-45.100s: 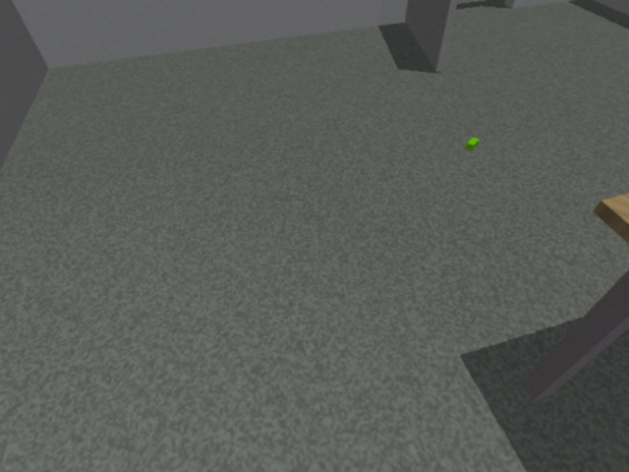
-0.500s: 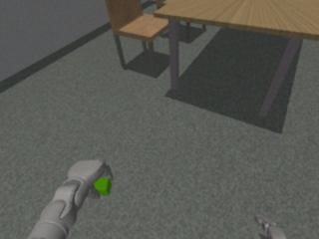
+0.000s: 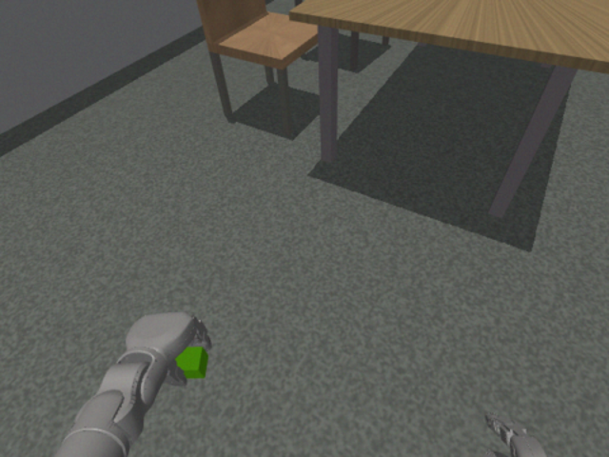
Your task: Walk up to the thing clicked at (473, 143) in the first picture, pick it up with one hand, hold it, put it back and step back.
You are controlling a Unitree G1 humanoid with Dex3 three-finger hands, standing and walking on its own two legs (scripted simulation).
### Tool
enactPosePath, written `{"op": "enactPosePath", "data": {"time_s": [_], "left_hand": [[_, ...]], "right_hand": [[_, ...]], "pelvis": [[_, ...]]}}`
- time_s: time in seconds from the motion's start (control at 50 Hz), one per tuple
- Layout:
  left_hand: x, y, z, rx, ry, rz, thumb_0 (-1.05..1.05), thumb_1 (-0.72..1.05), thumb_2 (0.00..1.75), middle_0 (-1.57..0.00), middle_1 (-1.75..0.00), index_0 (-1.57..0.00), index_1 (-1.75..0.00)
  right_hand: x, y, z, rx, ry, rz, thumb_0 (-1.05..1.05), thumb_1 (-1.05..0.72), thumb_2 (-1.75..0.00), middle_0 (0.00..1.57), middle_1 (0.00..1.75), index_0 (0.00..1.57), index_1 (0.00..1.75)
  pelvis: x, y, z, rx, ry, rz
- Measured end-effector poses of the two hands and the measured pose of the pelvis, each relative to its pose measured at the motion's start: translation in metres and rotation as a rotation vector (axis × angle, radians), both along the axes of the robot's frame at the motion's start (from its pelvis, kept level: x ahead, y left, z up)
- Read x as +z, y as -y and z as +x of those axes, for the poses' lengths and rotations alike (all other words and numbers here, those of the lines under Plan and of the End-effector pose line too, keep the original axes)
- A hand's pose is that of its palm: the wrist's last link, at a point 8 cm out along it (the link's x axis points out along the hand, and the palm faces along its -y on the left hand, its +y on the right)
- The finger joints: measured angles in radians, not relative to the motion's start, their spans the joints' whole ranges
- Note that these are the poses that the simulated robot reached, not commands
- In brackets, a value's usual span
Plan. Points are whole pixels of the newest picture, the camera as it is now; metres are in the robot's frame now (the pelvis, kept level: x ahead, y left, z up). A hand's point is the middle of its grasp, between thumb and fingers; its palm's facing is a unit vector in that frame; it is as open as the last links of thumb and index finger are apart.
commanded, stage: crouch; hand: left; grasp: from above
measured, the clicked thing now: (181, 363) +0.30 +0.22 -0.10
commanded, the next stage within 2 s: lower in 1.78 s
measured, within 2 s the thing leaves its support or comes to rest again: neither
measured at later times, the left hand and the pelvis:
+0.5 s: hand (204, 378) +0.34 +0.24 -0.28, palm faces -0.42 +0.05 -0.91, open 6.4 cm; pelvis -0.05 +0.01 -0.16, yaw +0 degrees
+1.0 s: hand (221, 394) +0.37 +0.26 -0.49, palm faces -0.45 +0.01 -0.89, open 6.4 cm; pelvis -0.08 +0.01 -0.33, yaw +0 degrees
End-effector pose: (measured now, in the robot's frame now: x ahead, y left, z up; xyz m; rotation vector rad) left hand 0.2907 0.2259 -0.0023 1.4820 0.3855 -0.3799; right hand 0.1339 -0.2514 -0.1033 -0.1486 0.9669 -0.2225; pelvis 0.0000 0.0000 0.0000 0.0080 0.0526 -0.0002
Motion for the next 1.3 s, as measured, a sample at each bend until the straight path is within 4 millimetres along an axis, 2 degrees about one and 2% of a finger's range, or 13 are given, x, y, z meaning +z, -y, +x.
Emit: {"op": "enactPosePath", "data": {"time_s": [0.12, 0.24, 0.42, 0.58, 0.7, 0.86, 1.02, 1.16, 1.3], "left_hand": [[-0.039, -0.004, 0.001, -0.018, -0.004, 0.032, -0.01, 0.52, 0.01, -1.06, -0.03, -1.1, 0.0], [-0.088, -0.009, 0.015, -0.029, 0.025, 0.075, -0.01, 0.52, 0.01, -1.06, -0.03, -1.09, 0.0], [-0.182, -0.013, 0.043, -0.031, 0.046, 0.105, -0.01, 0.53, 0.0, -1.05, -0.03, -1.09, 0.0], [-0.261, -0.015, 0.061, -0.003, 0.054, 0.109, -0.01, 0.53, 0.01, -1.05, -0.04, -1.08, -0.01], [-0.318, -0.021, 0.067, 0.01, 0.003, 0.101, -0.01, 0.52, 0.03, -1.05, -0.05, -1.08, -0.03], [-0.389, -0.025, 0.075, -0.013, -0.006, 0.056, -0.01, 0.52, 0.02, -1.05, -0.05, -1.08, -0.02], [-0.433, -0.031, 0.089, -0.003, 0.027, 0.066, -0.01, 0.52, 0.01, -1.06, -0.04, -1.09, -0.01], [-0.457, -0.036, 0.098, 0.027, 0.01, 0.073, -0.01, 0.52, 0.01, -1.06, -0.04, -1.09, 0.0], [-0.478, -0.037, 0.102, 0.024, -0.016, 0.057, -0.01, 0.52, 0.01, -1.06, -0.04, -1.09, 0.0]], "right_hand": [[-0.014, 0.005, -0.01, 0.022, -0.064, -0.03, 0.01, -0.89, -0.9, 0.21, 0.3, 0.2, 0.29], [-0.047, 0.016, -0.036, 0.019, -0.145, -0.075, 0.01, -0.9, -0.9, 0.21, 0.3, 0.2, 0.29], [-0.127, 0.024, -0.098, -0.024, -0.276, -0.13, 0.01, -0.9, -0.9, 0.21, 0.3, 0.2, 0.29], [-0.206, 0.011, -0.146, -0.048, -0.374, -0.113, 0.01, -0.9, -0.9, 0.21, 0.3, 0.2, 0.29], [-0.254, 0.0, -0.161, -0.026, -0.394, -0.086, 0.01, -0.9, -0.9, 0.21, 0.3, 0.21, 0.29], [-0.301, 0.004, -0.161, 0.047, -0.417, -0.099, 0.01, -0.9, -0.89, 0.21, 0.3, 0.21, 0.29], [-0.33, 0.018, -0.154, 0.095, -0.426, -0.126, 0.01, -0.9, -0.9, 0.21, 0.3, 0.21, 0.29], [-0.349, 0.022, -0.157, 0.101, -0.441, -0.122, 0.01, -0.9, -0.9, 0.21, 0.3, 0.21, 0.29], [-0.366, 0.02, -0.169, 0.101, -0.476, -0.109, 0.01, -0.91, -0.9, 0.21, 0.3, 0.2, 0.29]], "pelvis": [[-0.014, 0.0, -0.007, 0.015, -0.074, -0.006], [-0.047, -0.003, -0.019, 0.024, -0.192, -0.02], [-0.125, -0.011, -0.041, 0.021, -0.38, -0.041], [-0.196, -0.015, -0.06, 0.021, -0.487, -0.052], [-0.242, -0.016, -0.072, 0.026, -0.539, -0.063], [-0.295, -0.012, -0.077, 0.031, -0.59, -0.08], [-0.332, -0.008, -0.078, 0.028, -0.6, -0.09], [-0.353, -0.008, -0.079, 0.019, -0.599, -0.093], [-0.372, -0.009, -0.08, 0.014, -0.592, -0.097]]}}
